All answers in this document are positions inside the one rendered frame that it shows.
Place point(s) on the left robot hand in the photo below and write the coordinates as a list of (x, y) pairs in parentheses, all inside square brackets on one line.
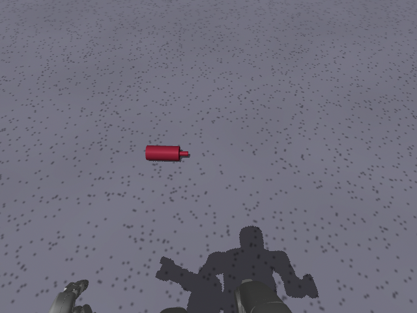
[(65, 301)]

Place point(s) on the bottle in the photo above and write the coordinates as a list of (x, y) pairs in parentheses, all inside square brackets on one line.
[(160, 152)]

